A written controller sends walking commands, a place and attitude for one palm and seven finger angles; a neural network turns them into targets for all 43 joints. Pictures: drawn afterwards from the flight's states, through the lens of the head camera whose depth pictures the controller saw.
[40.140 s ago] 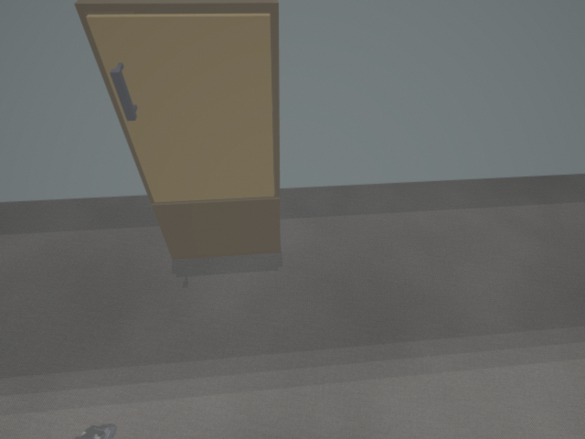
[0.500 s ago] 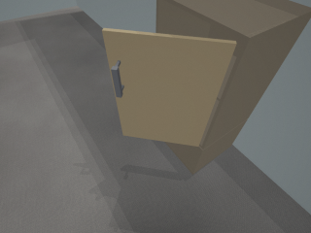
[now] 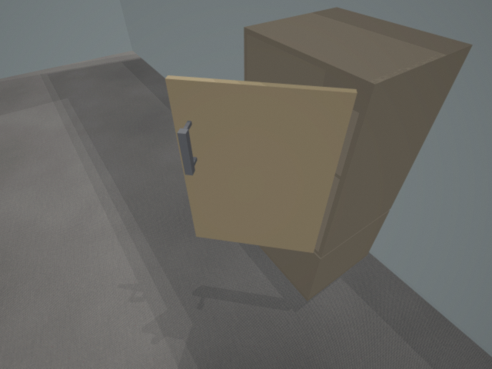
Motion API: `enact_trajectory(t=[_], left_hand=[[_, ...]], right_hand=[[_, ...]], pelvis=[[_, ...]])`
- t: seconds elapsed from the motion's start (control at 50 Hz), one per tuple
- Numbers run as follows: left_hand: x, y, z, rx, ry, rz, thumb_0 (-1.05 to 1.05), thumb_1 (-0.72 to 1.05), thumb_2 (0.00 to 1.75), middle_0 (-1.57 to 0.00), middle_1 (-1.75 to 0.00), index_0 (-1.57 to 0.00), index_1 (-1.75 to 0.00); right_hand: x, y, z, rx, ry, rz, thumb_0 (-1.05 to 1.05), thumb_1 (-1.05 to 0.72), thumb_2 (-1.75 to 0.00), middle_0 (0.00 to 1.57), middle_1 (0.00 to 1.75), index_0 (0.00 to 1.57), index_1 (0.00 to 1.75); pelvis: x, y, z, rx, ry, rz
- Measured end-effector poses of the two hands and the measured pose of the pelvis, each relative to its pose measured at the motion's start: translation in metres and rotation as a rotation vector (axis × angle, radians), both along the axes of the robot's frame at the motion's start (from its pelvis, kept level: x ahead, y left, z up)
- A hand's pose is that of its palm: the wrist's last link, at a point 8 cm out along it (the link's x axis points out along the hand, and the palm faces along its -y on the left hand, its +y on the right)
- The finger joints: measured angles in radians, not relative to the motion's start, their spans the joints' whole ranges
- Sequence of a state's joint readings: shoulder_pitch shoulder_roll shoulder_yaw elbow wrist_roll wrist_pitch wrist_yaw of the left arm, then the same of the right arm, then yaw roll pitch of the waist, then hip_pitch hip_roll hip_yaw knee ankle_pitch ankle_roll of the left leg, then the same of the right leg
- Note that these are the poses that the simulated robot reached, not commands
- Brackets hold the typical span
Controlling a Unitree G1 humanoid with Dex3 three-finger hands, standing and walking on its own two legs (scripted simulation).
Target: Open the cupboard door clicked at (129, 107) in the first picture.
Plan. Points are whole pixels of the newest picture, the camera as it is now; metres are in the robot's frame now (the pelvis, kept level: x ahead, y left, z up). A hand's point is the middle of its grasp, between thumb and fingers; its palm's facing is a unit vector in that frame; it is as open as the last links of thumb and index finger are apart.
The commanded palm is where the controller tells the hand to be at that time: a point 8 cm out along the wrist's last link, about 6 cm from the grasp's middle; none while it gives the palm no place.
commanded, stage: look again from close up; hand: left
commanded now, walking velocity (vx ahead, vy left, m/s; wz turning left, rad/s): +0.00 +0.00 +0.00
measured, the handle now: (189, 148) +0.63 +0.18 +0.02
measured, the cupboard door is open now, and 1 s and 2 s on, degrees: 45 45 45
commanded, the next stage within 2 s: shuffle to correct the standing spot in 0.60 s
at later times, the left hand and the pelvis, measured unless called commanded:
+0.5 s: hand out of the picture +0.03 +0.20 -0.16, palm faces +0.00 -0.97 -0.25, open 7.4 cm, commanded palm none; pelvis -0.01 +0.00 +0.01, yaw +0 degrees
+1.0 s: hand out of the picture -0.01 +0.19 -0.18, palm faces +0.01 -0.99 -0.15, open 7.4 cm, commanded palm none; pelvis +0.02 +0.03 +0.00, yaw -3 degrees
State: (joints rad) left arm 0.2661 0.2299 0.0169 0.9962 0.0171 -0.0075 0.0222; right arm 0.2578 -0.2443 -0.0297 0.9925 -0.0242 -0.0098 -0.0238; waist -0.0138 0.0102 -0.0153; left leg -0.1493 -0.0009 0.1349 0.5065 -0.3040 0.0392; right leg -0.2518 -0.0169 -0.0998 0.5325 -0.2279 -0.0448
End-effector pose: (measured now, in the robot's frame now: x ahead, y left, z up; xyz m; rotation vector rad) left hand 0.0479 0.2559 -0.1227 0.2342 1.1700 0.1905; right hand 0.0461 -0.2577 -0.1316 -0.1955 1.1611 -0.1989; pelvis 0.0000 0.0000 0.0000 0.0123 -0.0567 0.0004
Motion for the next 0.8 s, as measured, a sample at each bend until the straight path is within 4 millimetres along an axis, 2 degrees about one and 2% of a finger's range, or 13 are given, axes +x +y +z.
enact_trajectory(t=[0.1,0.2,0.34,0.48,0.6,0.8], left_hand=[[0.013,0.007,0.010,0.025,-0.044,-0.019,0.00,0.91,0.90,-0.20,-0.30,-0.20,-0.29],[0.013,0.009,0.013,0.030,-0.041,-0.028,0.00,0.91,0.90,-0.20,-0.30,-0.20,-0.29],[-0.002,0.005,0.007,0.009,0.014,-0.020,0.00,0.91,0.90,-0.20,-0.30,-0.20,-0.29],[-0.025,-0.003,-0.004,-0.028,0.088,-0.002,0.00,0.91,0.90,-0.20,-0.30,-0.20,-0.29],[-0.041,-0.009,-0.010,-0.059,0.141,0.011,0.00,0.91,0.90,-0.20,-0.30,-0.20,-0.29],[-0.055,-0.016,-0.016,-0.095,0.181,0.033,0.00,0.91,0.90,-0.20,-0.30,-0.20,-0.29]], right_hand=[[-0.004,-0.006,0.003,-0.004,0.005,0.014,0.01,-0.91,-0.90,0.20,0.30,0.20,0.30],[-0.017,-0.011,0.004,-0.006,0.045,0.015,0.01,-0.91,-0.90,0.20,0.30,0.20,0.30],[-0.042,-0.011,0.004,-0.008,0.125,0.004,0.01,-0.91,-0.90,0.20,0.30,0.20,0.30],[-0.059,-0.002,0.004,0.000,0.188,-0.012,0.01,-0.91,-0.90,0.20,0.30,0.20,0.30],[-0.062,0.012,0.004,0.015,0.205,-0.018,0.01,-0.91,-0.90,0.20,0.30,0.20,0.30],[-0.051,0.041,0.000,0.048,0.188,-0.015,0.01,-0.91,-0.90,0.20,0.30,0.20,0.30]], pelvis=[[-0.006,-0.002,0.003,0.000,-0.003,0.000],[-0.010,-0.004,0.005,-0.001,-0.001,0.002],[-0.012,-0.003,0.008,-0.004,0.003,0.005],[-0.010,0.000,0.009,-0.007,0.006,0.005],[-0.008,0.005,0.010,-0.011,0.007,0.004],[-0.002,0.015,0.009,-0.014,0.007,-0.006]])
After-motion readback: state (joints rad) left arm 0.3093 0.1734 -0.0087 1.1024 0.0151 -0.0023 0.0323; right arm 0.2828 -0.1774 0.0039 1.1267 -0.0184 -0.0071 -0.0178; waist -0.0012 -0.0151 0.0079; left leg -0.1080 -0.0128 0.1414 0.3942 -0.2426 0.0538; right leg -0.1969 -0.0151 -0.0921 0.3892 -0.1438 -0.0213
